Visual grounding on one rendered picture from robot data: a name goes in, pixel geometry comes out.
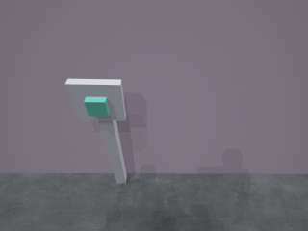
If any panel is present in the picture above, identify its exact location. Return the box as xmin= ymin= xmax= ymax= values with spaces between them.
xmin=65 ymin=78 xmax=127 ymax=184

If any button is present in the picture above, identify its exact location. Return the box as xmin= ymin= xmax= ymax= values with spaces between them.
xmin=84 ymin=96 xmax=110 ymax=117

